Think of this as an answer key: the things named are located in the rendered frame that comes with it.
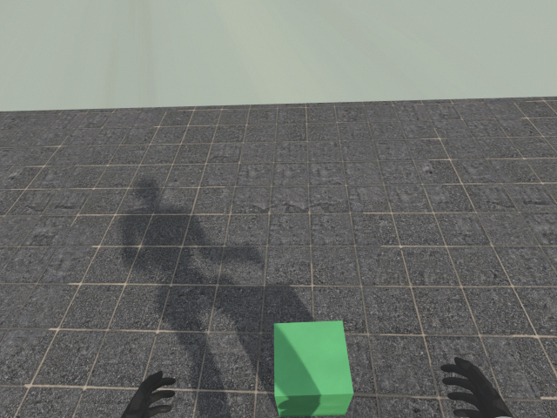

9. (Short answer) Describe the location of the carton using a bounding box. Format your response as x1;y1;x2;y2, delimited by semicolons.
274;320;353;417

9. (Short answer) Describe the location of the robot left hand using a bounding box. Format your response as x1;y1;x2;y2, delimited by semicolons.
121;371;176;418

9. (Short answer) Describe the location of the robot right hand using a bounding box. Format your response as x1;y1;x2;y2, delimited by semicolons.
440;357;513;418

